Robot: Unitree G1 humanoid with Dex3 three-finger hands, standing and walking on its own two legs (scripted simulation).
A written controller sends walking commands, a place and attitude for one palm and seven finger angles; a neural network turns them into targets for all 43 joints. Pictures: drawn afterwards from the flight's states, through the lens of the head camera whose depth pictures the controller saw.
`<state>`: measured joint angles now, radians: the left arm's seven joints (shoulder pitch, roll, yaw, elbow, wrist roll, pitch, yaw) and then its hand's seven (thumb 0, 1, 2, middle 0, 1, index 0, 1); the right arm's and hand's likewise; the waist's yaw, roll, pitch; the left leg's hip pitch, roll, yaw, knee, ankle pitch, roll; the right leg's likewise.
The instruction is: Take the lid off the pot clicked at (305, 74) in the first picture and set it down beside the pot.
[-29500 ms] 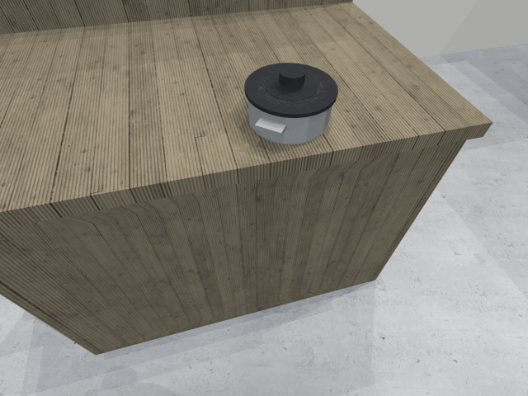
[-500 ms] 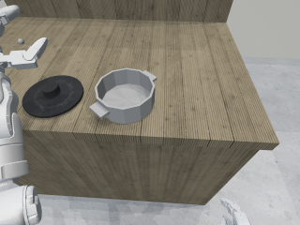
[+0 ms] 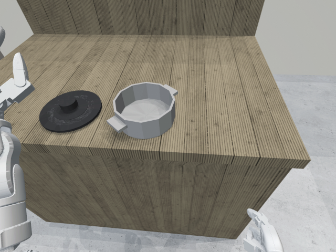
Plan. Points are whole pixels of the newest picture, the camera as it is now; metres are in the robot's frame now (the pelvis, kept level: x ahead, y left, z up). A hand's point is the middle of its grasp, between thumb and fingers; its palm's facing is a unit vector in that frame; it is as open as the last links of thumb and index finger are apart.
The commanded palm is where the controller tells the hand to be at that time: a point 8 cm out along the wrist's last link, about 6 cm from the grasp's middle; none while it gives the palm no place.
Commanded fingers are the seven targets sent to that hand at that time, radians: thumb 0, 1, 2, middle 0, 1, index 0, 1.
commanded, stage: draw the hand back to the body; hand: left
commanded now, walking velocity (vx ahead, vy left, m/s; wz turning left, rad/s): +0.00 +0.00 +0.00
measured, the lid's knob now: (68, 103) +0.47 +0.36 +0.09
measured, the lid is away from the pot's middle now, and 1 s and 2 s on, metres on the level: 0.23 0.23 0.23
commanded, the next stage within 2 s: step back with the hand held close in 0.90 s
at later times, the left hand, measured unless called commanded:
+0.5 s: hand (1, 118) +0.22 +0.26 +0.28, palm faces +0.52 -0.82 -0.22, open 7.4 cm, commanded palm +0.15 +0.29 +0.28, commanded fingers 0.00 0.90 0.90 -0.20 -0.30 -0.20 -0.30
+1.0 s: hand out of the picture +0.18 +0.25 +0.28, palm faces +0.54 -0.79 -0.30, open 7.4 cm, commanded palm +0.12 +0.29 +0.27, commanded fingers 0.00 0.90 0.90 -0.20 -0.30 -0.20 -0.30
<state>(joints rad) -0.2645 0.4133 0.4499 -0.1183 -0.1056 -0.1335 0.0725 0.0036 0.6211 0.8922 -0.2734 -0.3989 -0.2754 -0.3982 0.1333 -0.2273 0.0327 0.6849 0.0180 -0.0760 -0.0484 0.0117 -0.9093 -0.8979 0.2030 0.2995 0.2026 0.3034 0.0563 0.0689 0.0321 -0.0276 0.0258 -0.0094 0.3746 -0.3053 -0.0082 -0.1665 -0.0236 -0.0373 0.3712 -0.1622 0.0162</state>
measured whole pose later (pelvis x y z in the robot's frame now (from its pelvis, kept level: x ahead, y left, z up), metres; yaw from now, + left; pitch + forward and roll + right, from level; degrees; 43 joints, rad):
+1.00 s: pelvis +0.00 +0.01 +0.00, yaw +0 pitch -4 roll -1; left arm 0.25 0.36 0.45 -0.62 -0.09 -0.17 0.09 0.01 0.89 0.90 -0.21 -0.31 -0.21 -0.30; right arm 0.16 -0.19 0.04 0.68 -0.01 -0.15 -0.05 0.01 -0.91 -0.90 0.20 0.30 0.20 0.30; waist 0.09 0.06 0.02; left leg -0.01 0.01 -0.01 0.41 -0.32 0.00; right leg -0.14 -0.04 -0.04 0.38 -0.16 0.03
